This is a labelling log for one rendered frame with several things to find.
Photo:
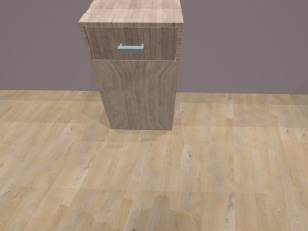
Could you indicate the handle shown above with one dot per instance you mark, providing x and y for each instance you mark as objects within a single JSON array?
[{"x": 131, "y": 49}]

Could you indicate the cabinet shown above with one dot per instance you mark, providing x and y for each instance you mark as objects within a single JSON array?
[{"x": 136, "y": 94}]

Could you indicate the drawer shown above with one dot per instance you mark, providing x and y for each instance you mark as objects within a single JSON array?
[{"x": 159, "y": 42}]

